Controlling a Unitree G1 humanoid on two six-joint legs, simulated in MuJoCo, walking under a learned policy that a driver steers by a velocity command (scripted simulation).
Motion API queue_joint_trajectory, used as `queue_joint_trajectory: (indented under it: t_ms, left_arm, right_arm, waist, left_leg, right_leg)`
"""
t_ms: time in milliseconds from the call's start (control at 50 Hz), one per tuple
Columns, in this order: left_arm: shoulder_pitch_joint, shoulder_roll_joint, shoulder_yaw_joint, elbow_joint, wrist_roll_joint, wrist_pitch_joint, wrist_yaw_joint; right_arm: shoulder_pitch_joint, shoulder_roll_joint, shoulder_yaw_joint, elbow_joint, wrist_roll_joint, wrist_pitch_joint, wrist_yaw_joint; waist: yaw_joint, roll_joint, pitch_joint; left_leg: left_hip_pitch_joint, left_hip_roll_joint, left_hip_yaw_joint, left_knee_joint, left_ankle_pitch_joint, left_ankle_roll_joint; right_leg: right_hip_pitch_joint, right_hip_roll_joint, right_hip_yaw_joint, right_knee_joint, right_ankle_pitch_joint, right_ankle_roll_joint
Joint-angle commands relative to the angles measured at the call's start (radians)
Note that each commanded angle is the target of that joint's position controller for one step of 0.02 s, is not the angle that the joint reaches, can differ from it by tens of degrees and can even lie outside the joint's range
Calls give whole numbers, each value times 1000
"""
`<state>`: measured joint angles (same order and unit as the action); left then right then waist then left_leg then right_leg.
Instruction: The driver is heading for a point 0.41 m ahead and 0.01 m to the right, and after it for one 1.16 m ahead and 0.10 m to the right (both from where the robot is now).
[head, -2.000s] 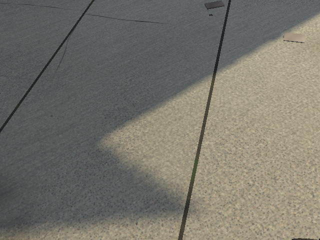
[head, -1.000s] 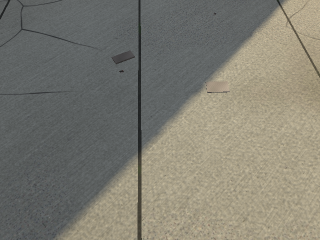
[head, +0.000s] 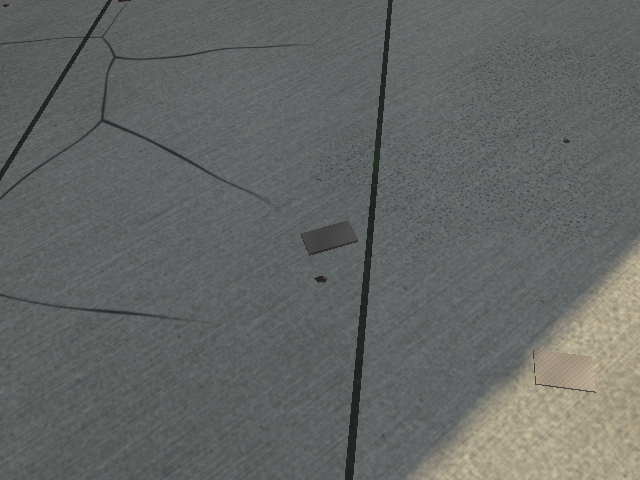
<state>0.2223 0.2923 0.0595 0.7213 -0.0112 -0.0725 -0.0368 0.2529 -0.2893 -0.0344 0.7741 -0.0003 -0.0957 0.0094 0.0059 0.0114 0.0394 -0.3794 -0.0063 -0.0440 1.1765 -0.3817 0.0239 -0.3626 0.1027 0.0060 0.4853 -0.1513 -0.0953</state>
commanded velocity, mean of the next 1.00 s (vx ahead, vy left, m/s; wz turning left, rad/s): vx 0.26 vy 0.00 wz -0.28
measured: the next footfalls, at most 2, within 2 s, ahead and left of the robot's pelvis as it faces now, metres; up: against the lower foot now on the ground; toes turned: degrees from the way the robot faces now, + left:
left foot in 0.34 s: +0.39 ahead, +0.12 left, +0.00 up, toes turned -16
right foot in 0.72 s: +0.38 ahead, -0.13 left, +0.00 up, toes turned -14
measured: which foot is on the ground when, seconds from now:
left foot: up 0.00-0.32, down 0.34-1.00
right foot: down 0.00-0.34, up 0.36-0.70, down 0.72-1.00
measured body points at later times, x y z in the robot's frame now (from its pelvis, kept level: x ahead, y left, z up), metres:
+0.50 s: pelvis +0.27 +0.04 +0.00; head +0.31 +0.05 +0.45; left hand +0.45 +0.29 -0.11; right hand +0.36 -0.25 -0.08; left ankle +0.35 +0.13 -0.73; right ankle +0.18 -0.08 -0.65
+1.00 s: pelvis +0.35 +0.00 +0.00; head +0.36 -0.01 +0.45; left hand +0.59 +0.18 -0.09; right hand +0.38 -0.28 -0.13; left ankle +0.35 +0.13 -0.73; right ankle +0.34 -0.12 -0.73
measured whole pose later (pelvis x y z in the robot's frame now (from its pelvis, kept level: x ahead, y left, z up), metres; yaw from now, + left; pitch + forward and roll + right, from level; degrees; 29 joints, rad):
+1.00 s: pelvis +0.35 +0.00 +0.00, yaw -16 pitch +0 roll +0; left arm 0.13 0.23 0.03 0.69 0.01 0.01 0.01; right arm 0.19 -0.26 -0.01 0.87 0.00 -0.01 0.00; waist -0.03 0.00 0.02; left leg -0.17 0.01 0.01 0.52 -0.34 -0.02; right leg -0.28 0.01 0.03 0.56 -0.27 -0.01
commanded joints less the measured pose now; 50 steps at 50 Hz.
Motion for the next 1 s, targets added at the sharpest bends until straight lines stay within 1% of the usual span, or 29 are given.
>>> queue_joint_trajectory:
  t_ms: [20, 80, 120, 160, 220, 260, 300, 320, 340, 360, 380, 400, 420, 440, 480, 500, 520, 580, 660, 700, 720, 740, 760, 780, 800, 820, 860, 960, 1000]
  left_arm:
    - [22, 116, 28, -76, 9, -5, 15]
    - [32, 144, 37, -73, -1, -4, 32]
    - [52, 165, 45, -63, -7, 2, 43]
    - [88, 167, 46, -50, -11, 12, 50]
    - [140, 164, 48, -29, -18, 24, 54]
    - [147, 155, 47, -27, -18, 32, 57]
    - [124, 151, 49, -35, -13, 38, 58]
    - [106, 127, 41, -45, -9, 40, 56]
    - [99, 74, 21, -67, 7, 38, 55]
    - [250, 9, 2, -82, -5, 30, 59]
    - [293, 90, 9, -67, -9, 26, 60]
    - [216, 150, 27, -60, -11, 34, 61]
    - [136, 157, 30, -72, -2, 44, 64]
    - [84, 144, 31, -88, 9, 49, 66]
    - [89, 87, 20, -89, 2, 65, 61]
    - [98, 54, 10, -85, 2, 70, 61]
    - [95, 40, 4, -85, 5, 74, 62]
    - [62, 34, -5, -80, 13, 78, 59]
    - [-12, 60, 3, -93, 14, 87, 53]
    - [-27, 66, 8, -95, 25, 86, 54]
    - [-40, 96, 12, -109, 34, 86, 60]
    - [-54, 153, 21, -127, 37, 90, 69]
    - [-90, 113, 10, -119, 32, 97, 69]
    - [-123, 64, 2, -127, 25, 97, 58]
    - [-124, 53, 0, -124, 28, 95, 52]
    - [-115, 63, 1, -121, 32, 89, 48]
    - [-98, 74, 4, -109, 26, 78, 46]
    - [-95, 57, 4, -91, 27, 72, 53]
    - [-94, 97, 21, -90, 23, 78, 64]
  right_arm:
    - [-43, -127, -36, -114, -15, -27, -3]
    - [-66, -92, -25, -128, -20, -3, -12]
    - [-144, -67, -14, -147, -21, -2, -12]
    - [-217, -53, -9, -162, -15, -9, -7]
    - [-278, -74, -17, -183, 2, -18, 1]
    - [-275, -101, -29, -184, 6, -26, 7]
    - [-210, -124, -44, -170, 9, -35, 7]
    - [-130, -148, -58, -153, -4, -39, 0]
    - [-3, -200, -72, -146, -30, -43, -8]
    - [75, -273, -88, -124, -52, -29, -10]
    - [92, -210, -79, -117, -17, -20, 0]
    - [39, -136, -58, -137, -10, -13, -1]
    - [-10, -100, -44, -143, -16, -4, 0]
    - [-42, -82, -35, -133, -17, 1, 4]
    - [-75, -65, -26, -108, -21, 4, 9]
    - [-87, -69, -27, -96, -22, 5, 10]
    - [-103, -83, -30, -87, -21, 8, 8]
    - [-127, -126, -41, -62, -8, 22, 0]
    - [-108, -130, -36, -27, 6, 38, 1]
    - [-106, -105, -23, -11, 14, 41, 3]
    - [-73, -77, -11, 2, 2, 38, 5]
    - [-2, -61, -4, 10, -27, 33, 9]
    - [58, -21, 8, 24, -25, 36, 7]
    - [-3, -51, 6, 23, -25, 47, 1]
    - [-44, -77, -1, 20, -21, 56, -3]
    - [-47, -85, -3, 26, -18, 64, -7]
    - [-32, -89, -3, 30, -20, 73, -10]
    - [-47, -81, 1, 56, -3, 77, -12]
    - [-83, -111, -9, 42, 7, 84, -15]
  waist:
    - [-10, -37, -84]
    - [-17, -52, -51]
    - [11, -60, -37]
    - [46, -74, -41]
    - [69, -89, -47]
    - [55, -103, -54]
    - [11, -131, -64]
    - [-35, -126, -102]
    - [-90, -56, -237]
    - [-37, 233, -371]
    - [-38, 277, -396]
    - [-60, 156, -281]
    - [-57, 69, -210]
    - [-44, 43, -151]
    - [2, 84, -110]
    - [14, 106, -115]
    - [22, 118, -126]
    - [20, 121, -178]
    - [1, 104, -155]
    - [17, 87, -125]
    - [8, 44, -126]
    - [-44, -67, -155]
    - [-80, -163, -183]
    - [-47, -133, -135]
    - [-27, -110, -91]
    - [-22, -95, -78]
    - [-27, -90, -79]
    - [-16, -51, -107]
    - [-8, -41, -99]
  left_leg:
    - [-263, 89, -61, -74, 65, -28]
    - [-243, 86, -18, -233, 129, -82]
    - [-193, 62, -6, -400, 289, -100]
    - [-121, 24, 2, -541, 429, -106]
    - [-83, -2, -22, -641, 466, -97]
    - [-71, -2, -49, -687, 408, -76]
    - [12, 1, -40, -718, 336, -37]
    - [139, 17, -36, -760, 356, -4]
    - [366, 160, -144, -715, 448, 61]
    - [701, 398, -533, -724, 565, 247]
    - [707, 459, -720, -764, 525, 295]
    - [601, 411, -566, -765, 583, 258]
    - [489, 356, -403, -754, 709, 224]
    - [390, 309, -308, -761, 830, 209]
    - [257, 240, -191, -809, 867, 182]
    - [224, 226, -158, -829, 895, 191]
    - [199, 225, -132, -841, 928, 204]
    - [168, 218, -71, -854, 921, 203]
    - [160, 219, -74, -843, 667, 182]
    - [119, 182, -74, -813, 451, 126]
    - [81, 148, -62, -786, 331, 71]
    - [29, 71, -5, -724, 146, 18]
    - [70, 42, 38, -745, 48, -17]
    - [106, 39, 46, -754, 96, -36]
    - [90, 34, 51, -746, 124, -38]
    - [89, 37, 48, -738, 149, -34]
    - [114, 47, 38, -736, 202, -31]
    - [133, 59, 18, -724, 306, -26]
    - [96, 50, 8, -690, 329, -20]
  right_leg:
    - [264, -276, 415, -258, 130, -211]
    - [142, -240, 318, -277, 237, -207]
    - [83, -190, 259, -271, 215, -168]
    - [57, -163, 242, -252, 171, -134]
    - [113, -185, 310, -201, 97, -112]
    - [188, -213, 378, -139, 66, -97]
    - [212, -222, 419, -67, 92, -76]
    - [194, -169, 390, 41, 170, -40]
    - [116, -112, 313, 285, 116, 4]
    - [-211, 41, 177, 623, -351, 84]
    - [-326, -8, 194, 803, -501, 111]
    - [-350, -42, 208, 868, -435, 130]
    - [-333, -71, 170, 856, -383, 143]
    - [-319, -92, 155, 799, -358, 149]
    - [-222, -125, 123, 644, -326, 148]
    - [-175, -123, 100, 564, -303, 156]
    - [-130, -124, 82, 488, -276, 164]
    - [14, -127, 49, 285, -111, 161]
    - [111, -118, 35, 106, -1, 130]
    - [210, -114, 33, -58, 105, 89]
    - [282, -178, 104, -93, 241, 62]
    - [357, -281, 198, -46, 408, 14]
    - [304, -300, 211, -38, 277, -35]
    - [229, -239, 181, -43, 124, -15]
    - [199, -201, 156, -37, 92, 13]
    - [190, -187, 146, -28, 118, 27]
    - [188, -184, 141, -8, 196, 31]
    - [248, -172, 111, 31, 328, 36]
    - [271, -181, 105, 39, 349, 25]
